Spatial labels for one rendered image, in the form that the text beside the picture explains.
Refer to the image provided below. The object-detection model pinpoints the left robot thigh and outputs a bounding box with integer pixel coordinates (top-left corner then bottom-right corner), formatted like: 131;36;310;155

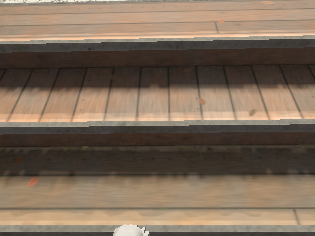
113;224;150;236

